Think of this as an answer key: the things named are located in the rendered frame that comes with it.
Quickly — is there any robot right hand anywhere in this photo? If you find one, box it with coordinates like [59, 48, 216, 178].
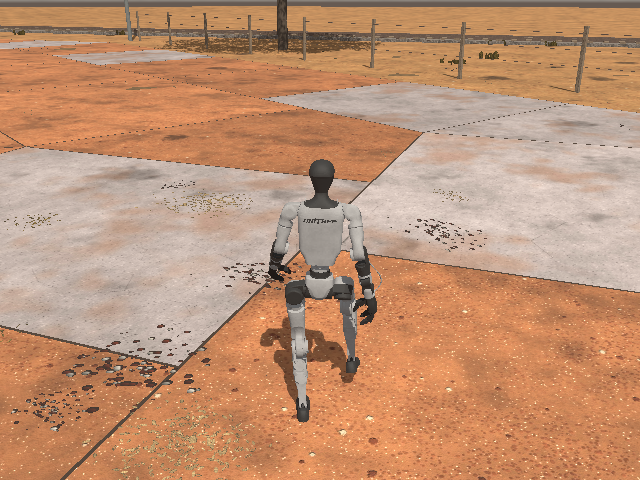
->
[353, 296, 377, 325]

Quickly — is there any robot right foot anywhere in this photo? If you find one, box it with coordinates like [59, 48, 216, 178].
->
[346, 357, 360, 373]

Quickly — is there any left robot forearm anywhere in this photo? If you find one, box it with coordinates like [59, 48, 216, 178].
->
[269, 239, 285, 270]

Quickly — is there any right robot forearm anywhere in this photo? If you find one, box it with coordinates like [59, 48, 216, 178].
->
[355, 246, 375, 299]

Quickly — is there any right robot thigh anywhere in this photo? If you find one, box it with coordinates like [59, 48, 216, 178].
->
[332, 276, 355, 316]

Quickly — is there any left robot upper arm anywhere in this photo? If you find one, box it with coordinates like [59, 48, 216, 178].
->
[273, 202, 301, 255]

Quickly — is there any robot left hand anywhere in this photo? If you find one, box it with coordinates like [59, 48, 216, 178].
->
[268, 265, 291, 281]

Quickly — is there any right robot upper arm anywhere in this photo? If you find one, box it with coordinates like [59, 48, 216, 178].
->
[342, 203, 365, 261]

